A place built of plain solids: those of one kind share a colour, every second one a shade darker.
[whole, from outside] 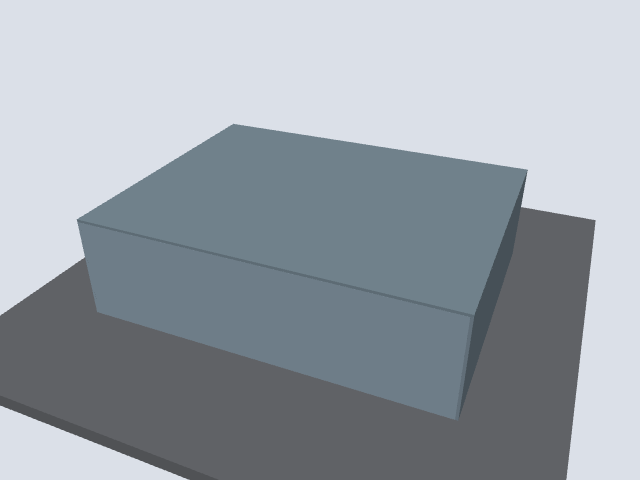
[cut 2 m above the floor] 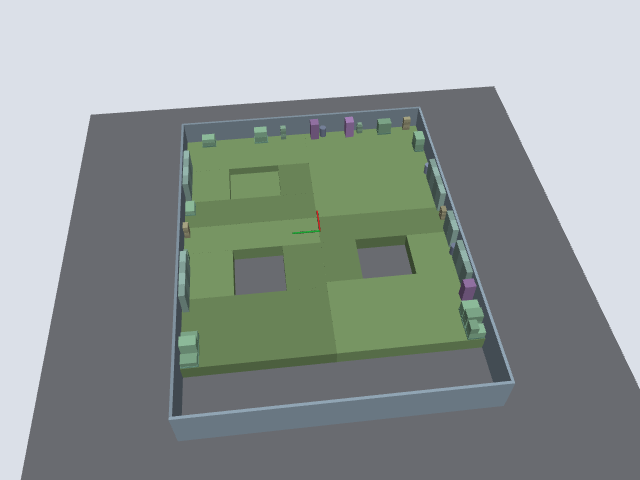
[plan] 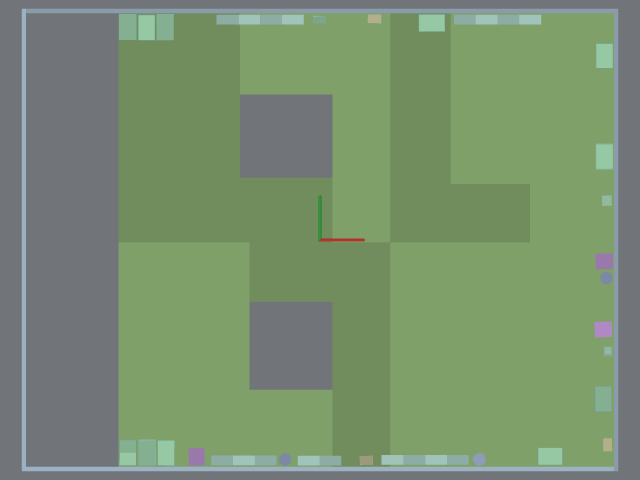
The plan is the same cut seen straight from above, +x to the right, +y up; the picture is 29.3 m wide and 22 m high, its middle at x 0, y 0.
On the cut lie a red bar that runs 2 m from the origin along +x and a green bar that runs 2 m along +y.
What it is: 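A closed goods hall without a stair; its walked floor is a bank 1.18 m over the ground, with five rectangular fields in it; some sunk deep, some a low step down, some level and merely marked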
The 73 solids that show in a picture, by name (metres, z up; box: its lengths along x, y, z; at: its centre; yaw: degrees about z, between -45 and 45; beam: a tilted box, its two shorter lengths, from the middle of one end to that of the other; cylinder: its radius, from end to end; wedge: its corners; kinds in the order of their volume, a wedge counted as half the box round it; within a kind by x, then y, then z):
{
 "floor_1": {"box": [5.57, 10.53, 1.23], "at": [-6.45, 5.15, 0.56]},
 "floor_2": {"box": [6.0, 10.3, 1.23], "at": [-6.24, -5.26, 0.56]},
 "floor_3": {"box": [4.24, 2.96, 1.23], "at": [-1.55, 1.37, 0.56]},
 "floor_4": {"box": [4.24, 3.74, 1.23], "at": [-1.55, 8.54, 0.56]},
 "floor_5": {"box": [3.8, 3.55, 1.23], "at": [-1.33, -8.64, 0.56]},
 "floor_6": {"box": [3.8, 2.72, 1.23], "at": [-1.33, -1.47, 0.56]},
 "floor_7": {"box": [0.04, 3.72, 0.19], "at": [0.57, 8.53, 1.07]},
 "floor_8": {"box": [2.65, 10.3, 1.23], "at": [1.89, -5.26, 0.56]},
 "floor_9": {"box": [2.65, 10.53, 1.23], "at": [1.9, 5.15, 0.56]},
 "floor_10": {"box": [2.78, 10.53, 1.23], "at": [4.61, 5.15, 0.56]},
 "floor_11": {"box": [3.63, 2.68, 1.23], "at": [7.81, 1.23, 0.56]},
 "floor_12": {"box": [3.67, 4.23, 0.53], "at": [7.81, 4.66, 0.21]},
 "floor_13": {"box": [3.63, 3.66, 1.23], "at": [7.81, 8.59, 0.56]},
 "floor_14": {"box": [10.27, 10.3, 1.23], "at": [8.36, -5.26, 0.56]},
 "floor_15": {"box": [3.87, 10.53, 1.23], "at": [11.56, 5.15, 0.56]},
 "wall_1": {"box": [0.2, 21.19, 7.74], "at": [-13.57, 0.0, 3.82]},
 "wall_2": {"box": [26.95, 0.2, 7.74], "at": [0.0, -10.49, 3.82]},
 "wall_3": {"box": [26.95, 0.2, 7.74], "at": [0.0, 10.49, 3.82]},
 "wall_4": {"box": [0.2, 21.19, 7.74], "at": [13.57, 0.0, 3.82]},
 "roof_1": {"box": [27.35, 21.19, 0.2], "at": [0.0, 0.0, 7.79]},
 "shelving_1": {"box": [1.0, 0.45, 2.1], "at": [-4.49, -10.1, 2.23]},
 "shelving_2": {"box": [1.0, 0.45, 2.1], "at": [-4.24, 10.1, 2.23]},
 "shelving_3": {"box": [1.0, 0.45, 2.1], "at": [-3.49, -10.1, 2.23]},
 "shelving_4": {"box": [1.0, 0.45, 2.1], "at": [-3.24, 10.1, 2.23]},
 "shelving_5": {"box": [1.0, 0.45, 2.1], "at": [-2.49, -10.1, 2.23]},
 "shelving_6": {"box": [1.0, 0.45, 2.1], "at": [-2.24, 10.1, 2.23]},
 "shelving_7": {"box": [1.0, 0.45, 2.1], "at": [-1.24, 10.1, 2.23]},
 "shelving_8": {"box": [1.0, 0.45, 2.1], "at": [-0.52, -10.11, 2.23]},
 "shelving_9": {"box": [1.0, 0.45, 2.1], "at": [0.48, -10.11, 2.23]},
 "shelving_10": {"box": [1.0, 0.45, 2.1], "at": [3.32, -10.08, 2.23]},
 "shelving_11": {"box": [1.0, 0.45, 2.1], "at": [4.32, -10.08, 2.23]},
 "shelving_12": {"box": [1.0, 0.45, 2.1], "at": [5.32, -10.08, 2.23]},
 "shelving_13": {"box": [1.0, 0.45, 2.1], "at": [6.32, -10.08, 2.23]},
 "shelving_14": {"box": [1.0, 0.45, 2.1], "at": [6.64, 10.1, 2.23]},
 "shelving_15": {"box": [1.0, 0.45, 2.1], "at": [7.64, 10.1, 2.23]},
 "shelving_16": {"box": [1.0, 0.45, 2.1], "at": [8.64, 10.1, 2.23]},
 "shelving_17": {"box": [1.0, 0.45, 2.1], "at": [9.64, 10.1, 2.23]},
 "load_1": {"box": [0.75, 1.14, 0.57], "at": [-8.81, -9.75, 1.61], "yaw": -0.3},
 "load_2": {"box": [0.75, 0.57, 0.57], "at": [-8.81, -9.47, 2.18], "yaw": -0.2},
 "load_3": {"box": [0.75, 1.13, 0.42], "at": [-8.81, 9.77, 1.53], "yaw": -0.1},
 "load_4": {"box": [0.75, 1.13, 1.24], "at": [-7.95, 9.74, 1.94], "yaw": 0.1},
 "load_5": {"box": [0.74, 1.13, 0.6], "at": [-7.91, -9.74, 2.23], "yaw": -0.1},
 "load_6": {"box": [0.74, 1.13, 0.6], "at": [-7.91, -9.73, 1.63], "yaw": -0.1},
 "load_7": {"box": [0.75, 1.16, 0.42], "at": [-7.1, 9.76, 1.53], "yaw": -0.2},
 "load_8": {"box": [0.76, 1.15, 0.9], "at": [-7.06, -9.76, 1.78], "yaw": -0.4},
 "load_9": {"box": [1.16, 0.74, 0.37], "at": [5.12, 9.94, 1.51], "yaw": 0.3},
 "load_10": {"box": [1.1, 0.77, 0.62], "at": [10.55, -9.91, 2.25], "yaw": -0.1},
 "load_11": {"box": [1.1, 0.77, 0.62], "at": [10.56, -9.91, 1.63]},
 "load_12": {"box": [0.74, 1.15, 1.06], "at": [12.99, -7.29, 1.85], "yaw": 0.1},
 "load_13": {"box": [0.76, 1.11, 0.55], "at": [13.03, 3.83, 1.6], "yaw": 0.1},
 "load_14": {"box": [0.76, 1.11, 0.55], "at": [13.04, 3.82, 2.15], "yaw": 0.1},
 "load_15": {"box": [0.75, 1.12, 0.35], "at": [13.04, 8.43, 1.5], "yaw": -0.2},
 "load_16": {"box": [0.75, 1.12, 0.35], "at": [13.04, 8.44, 1.85], "yaw": 0.1},
 "cage_trolley_1": {"box": [0.72, 0.8, 1.66], "at": [-5.65, -9.94, 2.01], "yaw": 1.7},
 "cage_trolley_2": {"box": [0.8, 0.72, 1.66], "at": [12.98, -4.1, 2.01], "yaw": 2.5},
 "cage_trolley_3": {"box": [0.8, 0.72, 1.66], "at": [13.03, -0.98, 2.01], "yaw": 0.9},
 "pallet_1": {"box": [0.8, 1.2, 0.14], "at": [-8.81, -9.75, 1.25]},
 "pallet_2": {"box": [0.8, 1.2, 0.14], "at": [-8.81, 9.76, 1.25]},
 "pallet_3": {"box": [0.8, 1.2, 0.14], "at": [-7.91, -9.74, 1.25]},
 "pallet_4": {"box": [0.8, 1.2, 0.14], "at": [-7.1, 9.76, 1.25]},
 "pallet_5": {"box": [0.8, 1.2, 0.14], "at": [-7.06, -9.76, 1.25]},
 "pallet_6": {"box": [1.2, 0.8, 0.14], "at": [5.13, 9.95, 1.25]},
 "pallet_7": {"box": [0.8, 1.2, 0.14], "at": [12.99, -7.3, 1.25]},
 "drum_1": {"cylinder": 0.29, "from": [-1.59, -10.06, 1.18], "to": [-1.59, -10.06, 2.06]},
 "drum_2": {"cylinder": 0.29, "from": [7.31, -10.06, 1.18], "to": [7.31, -10.06, 2.06]},
 "drum_3": {"cylinder": 0.29, "from": [13.13, -1.75, 1.18], "to": [13.13, -1.75, 2.06]},
 "carton_1": {"box": [0.55, 0.31, 0.35], "at": [-0.04, 10.09, 2.04], "yaw": 5.2},
 "carton_2": {"box": [0.43, 0.47, 0.31], "at": [13.15, 1.8, 2.26], "yaw": 2.0},
 "carton_3": {"box": [0.43, 0.48, 0.26], "at": [13.19, -5.09, 1.84], "yaw": -1.9},
 "carton_4": {"box": [0.3, 0.33, 0.19], "at": [13.2, -5.08, 2.06], "yaw": -2.0},
 "crate_1": {"box": [0.6, 0.4, 0.2], "at": [2.12, -10.1, 2.08], "yaw": -0.9},
 "crate_2": {"box": [0.6, 0.4, 0.3], "at": [2.5, 10.14, 2.23]},
 "crate_3": {"box": [0.4, 0.6, 0.3], "at": [13.18, -9.39, 2.23], "yaw": -0.7}
}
